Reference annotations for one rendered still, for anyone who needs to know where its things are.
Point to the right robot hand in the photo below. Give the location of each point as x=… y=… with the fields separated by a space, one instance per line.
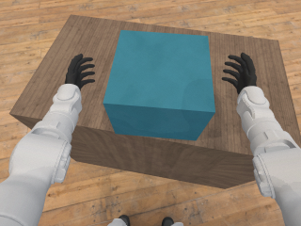
x=246 y=75

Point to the robot right forearm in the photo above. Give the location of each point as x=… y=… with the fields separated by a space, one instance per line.
x=258 y=121

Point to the robot left upper arm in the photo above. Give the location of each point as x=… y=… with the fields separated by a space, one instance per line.
x=39 y=162

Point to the left robot foot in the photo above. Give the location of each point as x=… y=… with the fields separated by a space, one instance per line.
x=125 y=219

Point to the left robot shin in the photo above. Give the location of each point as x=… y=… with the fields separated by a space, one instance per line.
x=118 y=220

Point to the robot left forearm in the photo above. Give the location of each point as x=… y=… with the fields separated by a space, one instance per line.
x=60 y=120

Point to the pedestal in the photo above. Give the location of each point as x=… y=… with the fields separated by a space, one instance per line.
x=221 y=156

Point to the carton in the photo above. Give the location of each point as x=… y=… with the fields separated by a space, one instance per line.
x=160 y=85

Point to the robot right upper arm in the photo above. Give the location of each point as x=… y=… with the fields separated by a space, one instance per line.
x=278 y=175

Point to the left robot hand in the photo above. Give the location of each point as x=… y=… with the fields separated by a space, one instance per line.
x=74 y=75

